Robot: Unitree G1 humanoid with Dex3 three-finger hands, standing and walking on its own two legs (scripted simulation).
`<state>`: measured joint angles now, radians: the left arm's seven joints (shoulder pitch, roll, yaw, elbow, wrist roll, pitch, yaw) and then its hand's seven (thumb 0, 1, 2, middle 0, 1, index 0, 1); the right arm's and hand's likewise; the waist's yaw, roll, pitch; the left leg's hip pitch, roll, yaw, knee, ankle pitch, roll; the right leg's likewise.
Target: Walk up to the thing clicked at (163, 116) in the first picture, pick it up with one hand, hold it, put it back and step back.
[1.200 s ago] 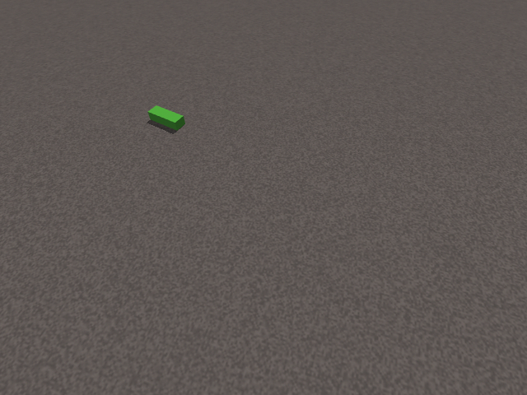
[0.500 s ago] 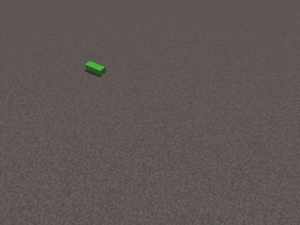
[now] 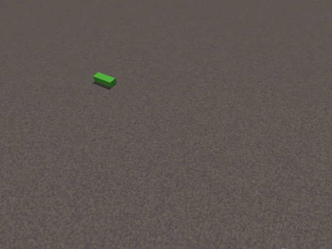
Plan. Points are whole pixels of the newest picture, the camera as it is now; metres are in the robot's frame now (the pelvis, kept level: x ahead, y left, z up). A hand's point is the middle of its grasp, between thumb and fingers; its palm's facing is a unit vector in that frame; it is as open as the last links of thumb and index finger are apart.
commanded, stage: walk up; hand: left
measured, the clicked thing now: (104, 79) +1.74 +0.65 -0.75
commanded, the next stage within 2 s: none
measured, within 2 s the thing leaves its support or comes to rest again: neither
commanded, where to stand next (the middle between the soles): +1.26 +0.58 m, yaw -30 degrees
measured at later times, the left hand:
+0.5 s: hand (42, 200) +0.29 +0.40 -0.13, palm faces -0.21 -0.87 -0.45, open 7.4 cm
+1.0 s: hand (42, 154) +0.47 +0.48 -0.15, palm faces -0.24 -0.84 -0.48, open 7.4 cm
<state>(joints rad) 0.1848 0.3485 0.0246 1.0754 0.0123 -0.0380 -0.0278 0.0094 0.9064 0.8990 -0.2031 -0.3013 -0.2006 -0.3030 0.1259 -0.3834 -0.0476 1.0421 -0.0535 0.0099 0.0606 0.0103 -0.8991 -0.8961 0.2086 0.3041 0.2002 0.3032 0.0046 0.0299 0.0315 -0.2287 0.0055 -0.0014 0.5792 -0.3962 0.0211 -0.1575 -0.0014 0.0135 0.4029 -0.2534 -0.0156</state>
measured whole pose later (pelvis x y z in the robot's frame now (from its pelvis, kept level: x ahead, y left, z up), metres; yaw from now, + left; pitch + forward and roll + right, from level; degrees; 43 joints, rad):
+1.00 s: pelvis +0.38 +0.20 -0.03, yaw -14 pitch -1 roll -3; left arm 0.38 0.44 0.04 0.93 0.01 -0.11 0.01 0.01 0.90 0.90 -0.21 -0.30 -0.21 -0.30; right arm 0.17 -0.50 -0.12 0.83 -0.06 0.03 0.15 0.01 -0.90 -0.90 0.21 0.30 0.20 0.30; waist 0.02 0.10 0.05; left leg -0.56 0.17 -0.03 0.75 -0.19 -0.01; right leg -0.12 -0.09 -0.01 0.58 -0.44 0.06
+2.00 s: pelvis +0.81 +0.39 -0.04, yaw -22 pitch -2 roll -2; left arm 0.33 0.51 0.07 0.95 0.01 -0.05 0.07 0.01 0.90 0.90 -0.20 -0.30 -0.20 -0.30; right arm 0.20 -0.44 -0.11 0.78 -0.05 0.03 0.11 0.01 -0.90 -0.90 0.20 0.30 0.20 0.30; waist 0.00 0.02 0.09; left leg -0.46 0.10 0.05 0.84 -0.35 -0.01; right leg -0.41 -0.11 0.07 1.08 -0.49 -0.04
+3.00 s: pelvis +1.12 +0.58 -0.03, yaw -26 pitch -2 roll +0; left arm 0.27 0.42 0.04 0.91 -0.01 -0.10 0.06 0.01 0.91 0.90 -0.20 -0.30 -0.20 -0.30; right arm 0.36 -0.44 -0.08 0.77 -0.06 0.06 0.07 0.01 -0.90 -0.90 0.21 0.30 0.20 0.30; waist -0.07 0.06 0.12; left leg -0.31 0.01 0.07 0.78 -0.43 0.05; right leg -0.50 -0.02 -0.13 0.83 -0.37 -0.03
